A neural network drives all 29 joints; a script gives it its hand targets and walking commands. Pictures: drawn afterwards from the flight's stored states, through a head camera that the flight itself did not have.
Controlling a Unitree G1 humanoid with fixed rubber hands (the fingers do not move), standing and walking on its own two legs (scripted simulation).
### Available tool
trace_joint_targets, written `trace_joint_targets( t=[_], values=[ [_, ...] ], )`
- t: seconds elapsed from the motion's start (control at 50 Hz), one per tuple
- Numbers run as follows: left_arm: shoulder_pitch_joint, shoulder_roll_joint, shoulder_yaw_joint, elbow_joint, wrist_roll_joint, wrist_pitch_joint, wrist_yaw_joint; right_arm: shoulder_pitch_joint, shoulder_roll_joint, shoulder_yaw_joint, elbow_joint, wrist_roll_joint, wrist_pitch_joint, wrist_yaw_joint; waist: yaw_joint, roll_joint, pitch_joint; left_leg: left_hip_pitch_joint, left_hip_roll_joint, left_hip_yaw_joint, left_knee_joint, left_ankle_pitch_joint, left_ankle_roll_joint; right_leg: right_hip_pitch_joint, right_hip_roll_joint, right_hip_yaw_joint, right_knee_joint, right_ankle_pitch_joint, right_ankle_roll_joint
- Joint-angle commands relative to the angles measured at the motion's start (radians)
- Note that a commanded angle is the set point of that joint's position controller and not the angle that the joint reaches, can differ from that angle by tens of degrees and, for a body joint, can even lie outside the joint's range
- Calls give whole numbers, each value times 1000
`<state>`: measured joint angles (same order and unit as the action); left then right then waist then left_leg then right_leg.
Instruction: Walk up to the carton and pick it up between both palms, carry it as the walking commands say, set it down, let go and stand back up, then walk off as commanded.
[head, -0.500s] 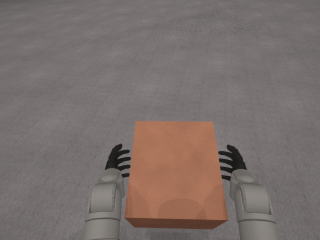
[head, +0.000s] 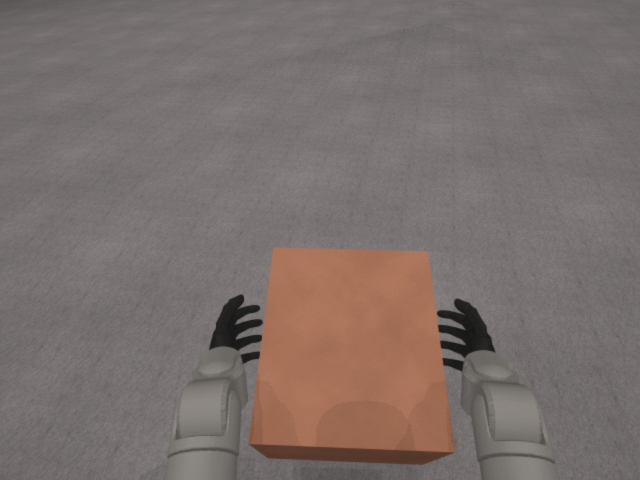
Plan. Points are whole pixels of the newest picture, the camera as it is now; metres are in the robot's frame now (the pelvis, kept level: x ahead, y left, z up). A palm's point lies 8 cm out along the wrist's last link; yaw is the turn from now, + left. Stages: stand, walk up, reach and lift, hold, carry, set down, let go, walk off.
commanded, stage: carry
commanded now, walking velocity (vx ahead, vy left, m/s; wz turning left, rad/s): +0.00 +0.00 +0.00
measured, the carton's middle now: (347, 355) +0.33 +0.00 -0.05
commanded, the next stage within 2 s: hold in 0.10 s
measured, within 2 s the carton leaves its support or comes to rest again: neither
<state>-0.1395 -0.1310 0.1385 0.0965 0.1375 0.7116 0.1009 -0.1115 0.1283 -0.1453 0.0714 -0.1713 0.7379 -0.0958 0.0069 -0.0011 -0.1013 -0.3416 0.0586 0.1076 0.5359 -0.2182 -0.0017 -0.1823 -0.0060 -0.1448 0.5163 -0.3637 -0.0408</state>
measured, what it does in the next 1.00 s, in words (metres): shifts its weight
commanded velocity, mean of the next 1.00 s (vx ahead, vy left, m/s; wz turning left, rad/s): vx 0.00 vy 0.00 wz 0.00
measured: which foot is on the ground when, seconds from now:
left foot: down 0.00-1.00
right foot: down 0.00-1.00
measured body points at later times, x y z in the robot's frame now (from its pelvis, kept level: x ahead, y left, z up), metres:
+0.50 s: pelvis -0.02 +0.02 +0.01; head -0.06 +0.03 +0.46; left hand +0.27 +0.16 +0.04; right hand +0.24 -0.15 +0.03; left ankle +0.03 +0.15 -0.73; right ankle -0.05 -0.08 -0.73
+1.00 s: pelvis -0.06 +0.05 -0.01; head +0.01 +0.05 +0.44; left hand +0.30 +0.16 -0.03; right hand +0.27 -0.16 -0.03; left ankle +0.03 +0.15 -0.73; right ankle -0.05 -0.08 -0.73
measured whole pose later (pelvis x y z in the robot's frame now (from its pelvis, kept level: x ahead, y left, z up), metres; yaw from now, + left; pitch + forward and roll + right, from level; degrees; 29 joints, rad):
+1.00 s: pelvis -0.06 +0.05 -0.01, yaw -10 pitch +5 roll +0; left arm -0.46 -0.22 0.48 0.44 0.41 0.45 0.01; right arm -0.52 0.15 -0.46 0.57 -0.42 0.41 0.09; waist 0.02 -0.02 0.06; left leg -0.50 -0.01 0.02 0.58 -0.17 0.02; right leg -0.45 0.00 0.04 0.64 -0.28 0.00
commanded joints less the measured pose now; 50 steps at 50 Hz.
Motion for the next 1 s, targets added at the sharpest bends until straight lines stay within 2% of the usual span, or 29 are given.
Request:
trace_joint_targets(
  t=[0.0,0.08,0.1,0.12,0.14,0.16,0.18,0.2,0.22,0.26,0.28,0.3,0.32,0.34,0.36,0.38,0.42,0.46,0.54,0.6,0.68,0.78,0.88,0.98],
  values=[
    [-357,-649,-466,-58,-204,-15,-204,-392,606,471,-82,208,-32,203,-1,1,-183,112,91,-78,-42,241,24,20,-137,100,-80,338,-6],
    [-361,-648,-464,-51,-202,-18,-206,-396,607,470,-77,206,-36,205,-1,1,-181,112,91,-79,-47,237,24,17,-137,99,-81,323,-5],
    [-145,-573,-395,77,-127,14,-209,-117,541,380,103,86,-35,219,-26,-11,47,483,-140,-128,-109,344,31,-106,-25,249,-187,493,18],
    [-184,-551,-433,-6,-138,-30,-219,-193,539,440,16,110,-85,218,-23,-40,-1,511,-142,-165,-95,426,39,-107,-10,251,-182,506,19],
    [-210,-566,-443,-64,-138,-46,-223,-229,554,471,-35,128,-106,230,-5,-16,-36,545,-142,-182,-106,499,33,-82,-1,256,-172,539,10],
    [-237,-571,-457,-122,-145,-61,-227,-258,574,507,-82,149,-124,236,12,-14,-68,560,-139,-186,-105,550,28,-64,8,261,-163,572,10],
    [-275,-556,-465,-160,-160,-71,-229,-291,582,526,-112,158,-139,241,25,-48,-108,548,-140,-187,-107,550,28,-12,18,262,-166,538,13],
    [-299,-546,-484,-210,-170,-75,-233,-347,598,566,-180,187,-142,244,52,-51,-152,542,-144,-172,-108,521,25,12,20,267,-163,555,17],
    [-291,-535,-474,-215,-174,-72,-231,-371,596,587,-186,201,-146,250,89,-43,-160,539,-149,-160,-113,505,27,21,21,260,-164,537,20],
    [-231,-514,-454,-188,-163,-52,-226,-331,570,592,-161,202,-135,257,124,-16,-133,518,-152,-152,-135,474,23,46,27,246,-176,491,19],
    [-215,-495,-419,-165,-151,-39,-225,-337,563,588,-131,194,-128,262,154,-48,-109,522,-158,-146,-141,421,28,34,30,244,-192,415,17],
    [-198,-492,-409,-149,-142,-29,-228,-326,557,583,-113,184,-120,265,155,-43,-80,537,-158,-144,-145,403,27,11,29,241,-201,388,14],
    [-198,-495,-403,-133,-137,-21,-231,-325,553,570,-93,176,-116,267,149,-40,-56,550,-156,-145,-146,391,25,-8,29,240,-207,367,13],
    [-178,-675,-519,-108,-149,-12,-265,-323,663,622,-112,163,-106,236,28,-122,-98,437,-164,-167,-172,366,26,49,61,236,-217,556,31],
    [-203,-688,-501,-77,-137,-6,-277,-323,676,593,-69,154,-99,240,12,-94,-89,448,-167,-166,-180,377,19,36,67,231,-209,584,36],
    [-254,-705,-492,-48,-132,-6,-287,-337,682,550,-20,136,-95,244,-5,-70,-54,430,-167,-170,-183,346,17,9,67,230,-215,528,32],
    [-336,-721,-453,-13,-113,-12,-293,-407,697,506,58,133,-98,269,31,-16,-16,419,-160,-173,-183,268,13,-40,72,224,-222,345,12],
    [-402,-769,-423,29,-99,-19,-298,-503,731,487,104,140,-111,302,54,8,-17,418,-155,-176,-174,179,16,-56,76,223,-214,220,-1],
    [-559,-875,-365,189,-78,-49,-329,-640,791,373,275,94,-149,359,29,29,-11,410,-140,-181,-168,24,7,-112,67,228,-197,56,-16],
    [-662,-933,-299,313,-45,-83,-353,-739,823,279,401,46,-188,394,22,35,-17,397,-130,-179,-169,-45,-2,-143,63,224,-186,-8,-26],
    [-720,-932,-174,419,24,-115,-351,-823,815,168,504,-15,-224,414,31,24,-9,332,-122,-177,-148,-64,0,-189,68,218,-151,-25,-34],
    [-744,-893,-70,475,91,-162,-333,-863,792,79,582,-69,-273,418,38,4,-48,265,-118,-181,-92,-31,12,-271,71,219,-91,-3,-39],
    [-771,-895,-78,464,104,-237,-323,-876,773,60,583,-94,-338,415,16,6,-158,225,-120,-191,-36,45,12,-339,83,218,-24,64,-34],
    [-760,-904,-123,441,104,-313,-321,-858,774,94,552,-102,-393,420,6,4,-272,186,-129,-200,21,130,14,-397,96,214,33,133,-28]
  ],
)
